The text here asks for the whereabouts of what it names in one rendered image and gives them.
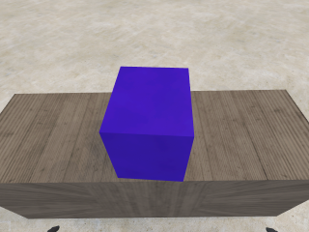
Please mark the carton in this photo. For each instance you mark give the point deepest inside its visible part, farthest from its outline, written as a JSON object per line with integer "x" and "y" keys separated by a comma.
{"x": 147, "y": 129}

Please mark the pedestal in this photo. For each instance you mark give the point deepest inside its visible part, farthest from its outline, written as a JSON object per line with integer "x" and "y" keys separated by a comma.
{"x": 249, "y": 158}

